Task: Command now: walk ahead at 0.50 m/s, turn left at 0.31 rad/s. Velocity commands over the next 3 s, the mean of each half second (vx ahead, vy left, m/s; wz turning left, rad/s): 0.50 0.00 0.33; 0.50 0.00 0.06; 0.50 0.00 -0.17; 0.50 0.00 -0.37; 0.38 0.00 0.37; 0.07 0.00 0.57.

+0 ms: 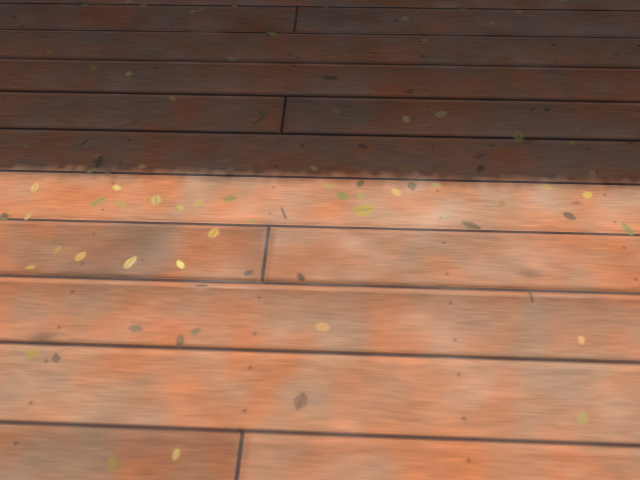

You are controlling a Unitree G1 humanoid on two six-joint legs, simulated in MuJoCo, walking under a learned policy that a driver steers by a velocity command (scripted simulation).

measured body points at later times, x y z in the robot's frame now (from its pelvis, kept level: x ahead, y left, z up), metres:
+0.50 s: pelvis +0.29 +0.06 +0.01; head +0.31 +0.08 +0.45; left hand +0.43 +0.34 -0.10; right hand +0.39 -0.20 -0.11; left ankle +0.21 +0.13 -0.74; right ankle +0.51 -0.07 -0.69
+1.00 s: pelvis +0.58 +0.07 +0.01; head +0.61 +0.07 +0.46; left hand +0.54 +0.34 -0.12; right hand +0.81 -0.14 -0.10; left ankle +0.72 +0.28 -0.69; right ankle +0.54 -0.03 -0.74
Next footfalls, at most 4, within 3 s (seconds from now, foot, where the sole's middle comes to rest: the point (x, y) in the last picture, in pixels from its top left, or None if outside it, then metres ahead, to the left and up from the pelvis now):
0.12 left None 0.25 0.13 -0.78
0.64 right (367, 437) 0.58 -0.02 -0.78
1.16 left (243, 332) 0.82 0.27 -0.78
1.72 right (335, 236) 1.14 0.06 -0.78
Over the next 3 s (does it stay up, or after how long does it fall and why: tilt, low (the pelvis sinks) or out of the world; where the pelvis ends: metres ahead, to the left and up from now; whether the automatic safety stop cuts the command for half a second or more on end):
stays up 1.49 0.15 0.00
